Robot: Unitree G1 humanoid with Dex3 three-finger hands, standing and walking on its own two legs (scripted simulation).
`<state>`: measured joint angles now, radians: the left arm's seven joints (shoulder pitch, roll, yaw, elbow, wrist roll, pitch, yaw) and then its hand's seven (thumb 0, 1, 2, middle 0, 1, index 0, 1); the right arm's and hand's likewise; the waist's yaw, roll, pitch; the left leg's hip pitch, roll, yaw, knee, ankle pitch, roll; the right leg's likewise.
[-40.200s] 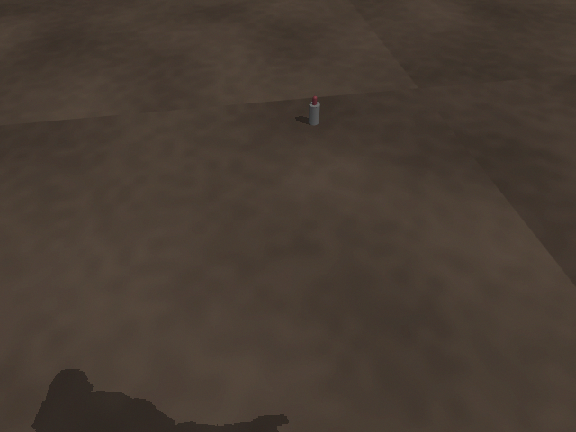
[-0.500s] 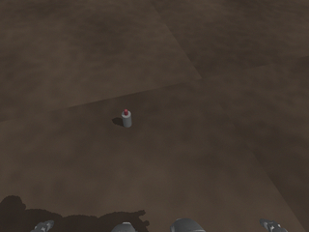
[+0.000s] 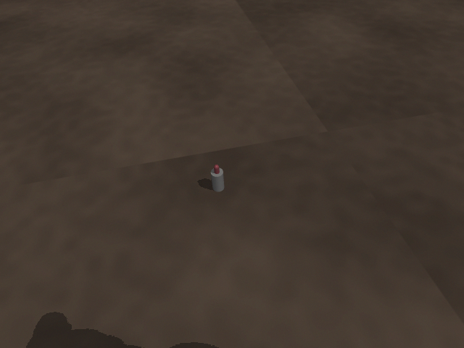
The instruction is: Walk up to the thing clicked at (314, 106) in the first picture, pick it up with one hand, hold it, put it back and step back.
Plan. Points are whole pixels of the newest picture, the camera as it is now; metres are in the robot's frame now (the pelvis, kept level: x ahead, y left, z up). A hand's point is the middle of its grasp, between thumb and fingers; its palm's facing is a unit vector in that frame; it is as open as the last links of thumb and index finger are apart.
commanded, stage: step back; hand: left
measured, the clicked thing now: (217, 176) +1.06 +0.15 -0.67
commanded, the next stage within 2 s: stand in 0.82 s
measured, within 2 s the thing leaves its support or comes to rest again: neither
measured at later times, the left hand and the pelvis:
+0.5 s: hand out of the picture +0.07 +0.27 -0.15, palm faces +0.04 -0.93 -0.36, open 7.4 cm; pelvis +0.03 +0.01 +0.00, yaw +1 degrees
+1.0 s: hand (108, 338) +0.17 +0.27 -0.13, palm faces -0.02 -0.94 -0.34, open 7.4 cm; pelvis +0.06 +0.02 +0.02, yaw -1 degrees
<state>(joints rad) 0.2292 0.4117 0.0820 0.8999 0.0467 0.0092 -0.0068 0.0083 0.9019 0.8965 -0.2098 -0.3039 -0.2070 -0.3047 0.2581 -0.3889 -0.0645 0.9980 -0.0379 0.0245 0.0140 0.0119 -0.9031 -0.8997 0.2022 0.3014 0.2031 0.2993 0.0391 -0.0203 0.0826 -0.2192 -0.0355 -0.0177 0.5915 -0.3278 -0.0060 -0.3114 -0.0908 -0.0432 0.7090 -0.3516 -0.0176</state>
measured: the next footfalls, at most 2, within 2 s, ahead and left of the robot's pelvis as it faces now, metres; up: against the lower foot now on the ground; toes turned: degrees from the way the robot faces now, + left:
left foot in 0.48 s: +0.11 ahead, +0.14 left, +0.00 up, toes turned +1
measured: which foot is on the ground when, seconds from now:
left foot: down 0.00-0.24, up 0.26-0.46, down 0.48-1.00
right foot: down 0.00-1.00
